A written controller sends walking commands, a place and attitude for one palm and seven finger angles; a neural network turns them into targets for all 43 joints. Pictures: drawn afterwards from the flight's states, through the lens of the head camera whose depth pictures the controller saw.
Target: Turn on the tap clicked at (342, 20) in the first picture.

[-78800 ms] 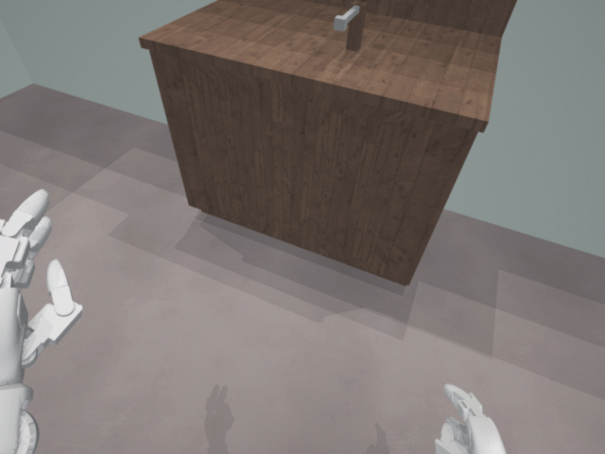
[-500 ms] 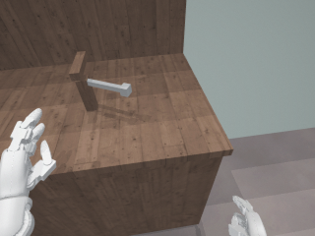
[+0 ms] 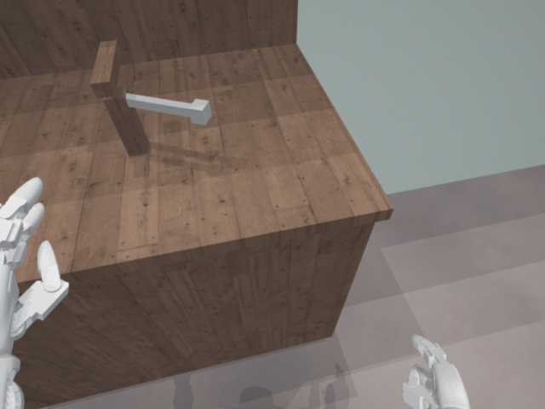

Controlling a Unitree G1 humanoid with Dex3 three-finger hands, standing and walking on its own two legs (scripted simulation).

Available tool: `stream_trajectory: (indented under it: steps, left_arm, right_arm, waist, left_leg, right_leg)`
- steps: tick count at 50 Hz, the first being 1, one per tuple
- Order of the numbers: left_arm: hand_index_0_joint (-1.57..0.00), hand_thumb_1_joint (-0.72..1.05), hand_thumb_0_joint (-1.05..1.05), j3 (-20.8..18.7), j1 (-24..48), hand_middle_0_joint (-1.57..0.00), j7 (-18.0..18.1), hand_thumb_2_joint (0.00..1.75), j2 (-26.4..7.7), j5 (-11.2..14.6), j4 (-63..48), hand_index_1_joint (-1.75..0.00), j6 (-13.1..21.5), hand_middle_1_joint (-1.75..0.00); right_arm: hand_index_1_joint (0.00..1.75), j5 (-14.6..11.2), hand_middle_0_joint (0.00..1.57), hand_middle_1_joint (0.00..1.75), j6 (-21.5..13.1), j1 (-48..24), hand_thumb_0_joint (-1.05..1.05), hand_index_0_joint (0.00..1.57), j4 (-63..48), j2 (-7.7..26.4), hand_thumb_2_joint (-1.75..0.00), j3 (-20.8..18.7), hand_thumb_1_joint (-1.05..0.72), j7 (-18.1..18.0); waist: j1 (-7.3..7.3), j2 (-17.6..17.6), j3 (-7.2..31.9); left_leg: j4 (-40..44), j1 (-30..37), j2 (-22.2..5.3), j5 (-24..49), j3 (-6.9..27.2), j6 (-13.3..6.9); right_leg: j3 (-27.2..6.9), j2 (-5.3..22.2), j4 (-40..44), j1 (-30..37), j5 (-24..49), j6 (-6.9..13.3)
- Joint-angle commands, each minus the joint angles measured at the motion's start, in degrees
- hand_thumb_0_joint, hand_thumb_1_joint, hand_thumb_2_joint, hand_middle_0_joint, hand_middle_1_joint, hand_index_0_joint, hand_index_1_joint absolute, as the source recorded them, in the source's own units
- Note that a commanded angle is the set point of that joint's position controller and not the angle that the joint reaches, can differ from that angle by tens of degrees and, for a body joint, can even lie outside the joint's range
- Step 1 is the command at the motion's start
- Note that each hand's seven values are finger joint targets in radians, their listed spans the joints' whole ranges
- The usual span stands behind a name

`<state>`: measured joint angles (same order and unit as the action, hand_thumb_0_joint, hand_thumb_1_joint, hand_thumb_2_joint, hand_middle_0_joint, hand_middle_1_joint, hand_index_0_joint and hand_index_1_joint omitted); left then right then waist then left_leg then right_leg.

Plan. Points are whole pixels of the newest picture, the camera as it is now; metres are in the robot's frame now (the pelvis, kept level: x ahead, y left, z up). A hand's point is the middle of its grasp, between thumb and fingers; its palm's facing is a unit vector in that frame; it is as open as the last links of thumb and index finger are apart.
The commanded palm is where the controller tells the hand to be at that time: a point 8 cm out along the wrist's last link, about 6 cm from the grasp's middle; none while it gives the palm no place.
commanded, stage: step back with the hand held close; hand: left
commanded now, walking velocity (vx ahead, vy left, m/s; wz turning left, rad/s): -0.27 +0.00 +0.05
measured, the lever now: (200, 112) +0.52 +0.16 +0.16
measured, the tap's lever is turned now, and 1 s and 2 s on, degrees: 61 61 61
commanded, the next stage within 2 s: stop stepping back and stand still in 0.82 s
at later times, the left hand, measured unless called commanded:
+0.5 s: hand (24, 353) +0.14 +0.24 +0.16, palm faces +0.45 -0.80 -0.39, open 7.4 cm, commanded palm +0.08 +0.29 +0.18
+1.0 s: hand out of the picture +0.06 +0.17 +0.16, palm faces +0.30 -0.85 -0.43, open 7.4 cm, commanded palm +0.00 +0.24 +0.18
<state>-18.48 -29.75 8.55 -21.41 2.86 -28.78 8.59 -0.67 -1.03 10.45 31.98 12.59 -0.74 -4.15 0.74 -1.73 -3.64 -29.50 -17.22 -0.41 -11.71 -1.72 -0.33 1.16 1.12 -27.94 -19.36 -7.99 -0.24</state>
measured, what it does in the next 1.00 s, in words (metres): walks backwards: left foot, then right foot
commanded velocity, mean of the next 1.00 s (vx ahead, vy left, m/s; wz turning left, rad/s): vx -0.30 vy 0.02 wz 0.00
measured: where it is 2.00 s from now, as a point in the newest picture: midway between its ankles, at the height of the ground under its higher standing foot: outside the picture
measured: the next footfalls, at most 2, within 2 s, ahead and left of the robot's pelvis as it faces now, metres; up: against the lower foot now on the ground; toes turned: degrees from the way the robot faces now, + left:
left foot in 0.56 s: +0.01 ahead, +0.13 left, +0.00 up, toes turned +6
right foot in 0.86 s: -0.17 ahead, -0.14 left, +0.00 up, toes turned +2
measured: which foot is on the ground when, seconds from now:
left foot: down 0.00-0.44, up 0.46-0.54, down 0.56-0.88, up 0.90-1.00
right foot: down 0.00-0.58, up 0.60-0.84, down 0.86-1.00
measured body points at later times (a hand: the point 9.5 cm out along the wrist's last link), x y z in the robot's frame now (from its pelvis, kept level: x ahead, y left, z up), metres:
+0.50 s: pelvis -0.06 +0.00 -0.02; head -0.04 +0.00 +0.43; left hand +0.11 +0.28 +0.18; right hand +0.12 -0.22 -0.11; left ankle +0.01 +0.12 -0.72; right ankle +0.08 -0.12 -0.73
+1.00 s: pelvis -0.16 -0.04 +0.01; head -0.11 -0.06 +0.45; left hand +0.03 +0.21 +0.18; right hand +0.02 -0.26 -0.10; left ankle -0.13 +0.09 -0.67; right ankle -0.15 -0.15 -0.73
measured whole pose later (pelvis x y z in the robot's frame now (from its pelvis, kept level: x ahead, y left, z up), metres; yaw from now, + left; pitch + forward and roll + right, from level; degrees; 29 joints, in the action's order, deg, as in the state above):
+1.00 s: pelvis -0.16 -0.04 +0.01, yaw +0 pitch +2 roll +2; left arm -16.3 -30.0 7.9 -19.3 2.6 -31.8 8.6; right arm -0.9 -3.4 7.9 35.3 9.8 0.1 -2.4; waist -0.5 -0.1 -3.6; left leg -56.2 -32.1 0.0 -23.1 -0.6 2.6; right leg -1.1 0.6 -27.7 -17.2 -12.7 1.0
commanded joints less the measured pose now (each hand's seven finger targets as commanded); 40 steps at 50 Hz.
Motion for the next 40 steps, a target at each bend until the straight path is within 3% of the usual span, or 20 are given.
stream_trajectory:
  steps: [1, 7, 10, 16, 18, 20, 21, 23, 24, 26, 27, 28, 29, 30, 31, 33, 35, 36, 38, 40]
  left_arm:
    - [-0.2, 0.9, 0.0, -7.2, 1.77, -0.2, 1.89, 0.9, -8.7, -0.16, -12.41, -0.3, 4.03, -0.3]
    - [-0.2, 0.9, 0.0, -6.94, 3.09, -0.2, 3.02, 0.9, -8.74, -0.82, -12.36, -0.3, 4.12, -0.3]
    - [-0.2, 0.9, 0.0, -8.46, 5.09, -0.2, 3.46, 0.9, -10.33, -1.18, -14.43, -0.3, 4.24, -0.3]
    - [-0.2, 0.9, 0.0, -7.79, 4.55, -0.2, 3.01, 0.9, -7.93, -1.89, -13.57, -0.3, 4.28, -0.3]
    - [-0.2, 0.9, 0.0, -7.77, 4.24, -0.2, 2.72, 0.9, -8.14, -1.76, -13.16, -0.3, 4.17, -0.3]
    - [-0.2, 0.9, 0.0, -8.66, 4.46, -0.2, 2.93, 0.9, -10.07, -1.47, -14.06, -0.3, 4.02, -0.3]
    - [-0.2, 0.9, 0.0, -6.93, 4.26, -0.2, 2.99, 0.9, -8.6, -1.05, -14.53, -0.3, 3.94, -0.3]
    - [-0.2, 0.9, 0.0, -6.29, 3.91, -0.2, 3.18, 0.9, -8.99, -0.63, -14.32, -0.3, 3.29, -0.3]
    - [-0.2, 0.9, 0.0, -6.42, 3.26, -0.2, 3.05, 0.9, -9.08, -0.55, -14.61, -0.3, 2.95, -0.3]
    - [-0.2, 0.9, 0.0, -7.96, 3.31, -0.2, 3.02, 0.9, -10.36, -0.5, -16.66, -0.3, 3.16, -0.3]
    - [-0.2, 0.9, 0.0, -7.78, 2.85, -0.2, 2.95, 0.9, -10.01, -0.29, -16.49, -0.3, 3.44, -0.3]
    - [-0.2, 0.9, 0.0, -8.25, 2.88, -0.2, 2.98, 0.9, -10.11, -0.11, -17.58, -0.3, 4.01, -0.3]
    - [-0.2, 0.9, 0.0, -7.9, 3.73, -0.2, 3.14, 0.9, -9.1, -0.36, -19.54, -0.3, 4.83, -0.3]
    - [-0.2, 0.9, 0.0, -8.77, 5.79, -0.2, 3.76, 0.9, -10.23, -0.98, -20.97, -0.3, 5.08, -0.3]
    - [-0.2, 0.9, 0.0, -10.0, 7.86, -0.2, 4.24, 0.9, -11.61, -1.27, -21.88, -0.3, 5.61, -0.3]
    - [-0.2, 0.9, 0.0, -10.21, 6.86, -0.2, 3.77, 0.9, -10.24, -0.3, -20.25, -0.3, 5.12, -0.3]
    - [-0.2, 0.9, 0.0, -9.07, 6.88, -0.2, 3.5, 0.9, -8.55, 0.63, -19.59, -0.3, 3.94, -0.3]
    - [-0.2, 0.9, 0.0, -7.13, 5.68, -0.2, 3.08, 0.9, -6.45, 0.47, -17.24, -0.3, 3.49, -0.3]
    - [-0.2, 0.9, 0.0, -4.84, 5.34, -0.2, 2.51, 0.9, -4.45, 0.72, -14.98, -0.3, 2.43, -0.3]
    - [-0.2, 0.9, 0.0, -3.38, 5.19, -0.2, 2.06, 0.9, -3.75, 0.34, -13.31, -0.3, 1.55, -0.3]
  right_arm:
    - [0.3, 0.19, 0.2, 0.3, -3.56, -4.7, 0.0, 0.2, -8.63, 6.08, -0.9, -1.82, -0.9, -0.47]
    - [0.3, 0.19, 0.2, 0.3, -4.28, -3.9, 0.0, 0.2, -8.22, 6.69, -0.9, -1.46, -0.9, -0.81]
    - [0.3, 0.26, 0.2, 0.3, -4.67, -4.22, 0.0, 0.2, -8.47, 7.18, -0.9, -1.72, -0.9, -1.14]
    - [0.3, 0.46, 0.2, 0.3, -5.06, -4.38, 0.0, 0.2, -8.33, 6.49, -0.9, -1.64, -0.9, -0.97]
    - [0.3, 0.48, 0.2, 0.3, -4.95, -4.36, 0.0, 0.2, -8.4, 6.3, -0.9, -1.74, -0.9, -0.62]
    - [0.3, 0.86, 0.2, 0.3, -4.62, -3.86, 0.0, 0.2, -7.61, 6.12, -0.9, -1.94, -0.9, -0.31]
    - [0.3, 0.73, 0.2, 0.3, -4.43, -3.25, 0.0, 0.2, -6.21, 5.03, -0.9, -1.44, -0.9, 0.12]
    - [0.3, 1.1, 0.2, 0.3, -3.94, -2.51, 0.0, 0.2, -4.64, 3.78, -0.9, -0.83, -0.9, 0.96]
    - [0.3, 0.87, 0.2, 0.3, -3.81, -2.7, 0.0, 0.2, -4.68, 3.55, -0.9, -0.63, -0.9, 1.2]
    - [0.3, 0.61, 0.2, 0.3, -3.53, -3.11, 0.0, 0.2, -5.59, 3.96, -0.9, -0.52, -0.9, 1.1]
    - [0.3, 0.54, 0.2, 0.3, -3.3, -3.36, 0.0, 0.2, -5.87, 4.38, -0.9, -0.53, -0.9, 0.76]
    - [0.3, 0.78, 0.2, 0.3, -3.4, -3.59, 0.0, 0.2, -6.38, 5.83, -0.9, -1.09, -0.9, 0.32]
    - [0.3, 0.99, 0.2, 0.3, -3.88, -3.72, 0.0, 0.2, -6.95, 7.4, -0.9, -1.48, -0.9, -0.03]
    - [0.3, 1.55, 0.2, 0.3, -4.89, -3.99, 0.0, 0.2, -6.93, 6.59, -0.9, -1.82, -0.9, -0.39]
    - [0.3, 1.88, 0.2, 0.3, -6.09, -2.4, 0.0, 0.2, -5.0, 4.46, -0.9, -1.63, -0.9, -0.12]
    - [0.3, 1.56, 0.2, 0.3, -7.02, -1.91, 0.0, 0.2, -4.45, 5.8, -0.9, -3.56, -0.9, 0.47]
    - [0.3, 1.07, 0.2, 0.3, -8.33, -2.4, 0.0, 0.2, -4.45, 5.52, -0.9, -3.71, -0.9, 0.54]
    - [0.3, 0.85, 0.2, 0.3, -8.44, -2.25, 0.0, 0.2, -3.57, 5.17, -0.9, -3.13, -0.9, 0.88]
    - [0.3, 0.71, 0.2, 0.3, -8.24, -2.83, 0.0, 0.2, -3.61, 5.02, -0.9, -2.17, -0.9, 1.37]
    - [0.3, 0.98, 0.2, 0.3, -8.15, -3.4, 0.0, 0.2, -3.83, 5.45, -0.9, -1.83, -0.9, 1.35]
  waist:
    - [-0.4, -1.4, 8.29]
    - [-0.86, 0.33, 6.88]
    - [-0.76, -3.3, 8.14]
    - [-0.33, -7.05, 8.61]
    - [-0.4, -1.78, 7.46]
    - [-0.8, 4.59, 6.25]
    - [-1.07, 7.52, 6.86]
    - [-1.54, 11.53, 8.31]
    - [-1.55, 13.69, 9.82]
    - [-2.12, 11.82, 10.88]
    - [-2.29, 8.24, 9.62]
    - [-2.02, 0.25, 8.0]
    - [-1.9, -13.43, 6.88]
    - [-2.37, -22.05, 6.6]
    - [-2.37, -16.25, 8.89]
    - [-1.63, -7.76, 8.94]
    - [-0.75, -7.73, 11.28]
    - [-0.57, -9.42, 11.08]
    - [-0.91, -14.37, 10.69]
    - [-0.83, -14.37, 9.07]
  left_leg:
    - [5.81, -4.42, -5.29, -12.77, 6.3, -2.21]
    - [4.57, -6.26, -6.21, -19.25, 9.11, -2.68]
    - [8.47, -10.09, -7.54, -20.53, 10.8, -3.31]
    - [13.04, -17.89, -10.45, -23.59, 12.79, -4.67]
    - [7.28, -17.06, -7.72, -21.98, 9.74, -3.77]
    - [-4.09, -11.85, -3.24, -20.94, 6.1, -1.63]
    - [-13.02, -6.16, -1.56, -19.01, 4.1, -0.43]
    - [-25.11, 1.2, -0.42, -16.19, 2.61, 0.45]
    - [-25.3, 0.98, -0.68, -15.6, 2.36, 0.38]
    - [-13.63, 2.3, -1.58, -11.74, 2.74, 0.16]
    - [-5.84, 2.95, -1.83, -10.73, 2.76, -0.18]
    - [3.37, -0.83, -5.72, -15.53, 8.93, -2.61]
    - [11.86, -6.98, -14.39, -17.18, 19.5, -6.52]
    - [18.56, -10.73, -22.22, -12.33, 26.58, -9.66]
    - [19.21, -12.45, -23.64, -14.12, 25.57, -9.43]
    - [12.17, -3.66, -20.2, -0.75, 18.21, -9.08]
    - [8.47, 5.19, -17.13, 13.9, 11.29, -7.54]
    - [8.92, 6.09, -16.75, 14.41, 10.86, -6.63]
    - [10.95, 5.07, -15.87, 7.63, 10.0, -5.04]
    - [11.8, 2.26, -14.18, -0.24, 9.24, -3.77]
  right_leg:
    - [-5.92, 5.4, 4.82, 3.0, -9.12, 1.27]
    - [-5.49, 5.0, 3.83, -3.13, -19.0, 1.37]
    - [-4.24, 3.08, -0.4, 1.56, -15.16, 0.62]
    - [-2.15, 0.05, -9.18, 10.84, -6.84, -0.52]
    - [-4.96, 2.42, -4.33, 7.57, -6.66, 0.47]
    - [-13.51, 8.97, 5.32, -2.21, -13.96, 4.09]
    - [-17.29, 13.95, 10.24, -9.13, -19.03, 6.69]
    - [-18.64, 19.22, 15.25, -16.48, -23.89, 9.3]
    - [-16.11, 18.94, 13.88, -13.84, -19.3, 9.16]
    - [-11.01, 15.75, 7.27, -9.78, -9.22, 6.92]
    - [-8.56, 12.84, 2.91, -10.5, -10.01, 4.69]
    - [-6.66, 7.89, -4.01, -10.86, -13.03, 2.33]
    - [-2.22, 1.09, -16.9, -9.55, -14.85, -0.18]
    - [-1.34, -3.18, -34.75, -9.28, -20.09, -1.41]
    - [-7.04, -1.87, -45.91, -8.28, -19.04, -0.82]
    - [-6.62, -1.79, -44.04, -13.38, -18.14, -0.83]
    - [-3.59, -1.44, -35.3, -12.99, -18.96, -1.64]
    - [-2.79, -1.35, -28.42, -11.06, -18.66, -1.61]
    - [-2.4, -1.59, -15.76, -4.76, -17.4, -1.02]
    - [-0.77, -2.71, -5.05, 0.59, -14.05, -0.67]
